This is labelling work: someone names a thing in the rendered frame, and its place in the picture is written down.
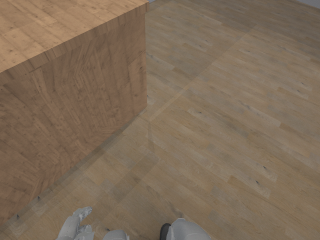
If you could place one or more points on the robot right foot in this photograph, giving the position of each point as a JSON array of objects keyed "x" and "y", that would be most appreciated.
[{"x": 164, "y": 231}]

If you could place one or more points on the table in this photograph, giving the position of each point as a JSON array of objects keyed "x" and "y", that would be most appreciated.
[{"x": 72, "y": 73}]

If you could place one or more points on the right robot thigh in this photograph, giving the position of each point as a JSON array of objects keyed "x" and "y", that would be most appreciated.
[{"x": 186, "y": 230}]

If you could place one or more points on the left robot hand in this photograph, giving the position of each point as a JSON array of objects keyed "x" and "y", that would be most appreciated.
[{"x": 71, "y": 227}]

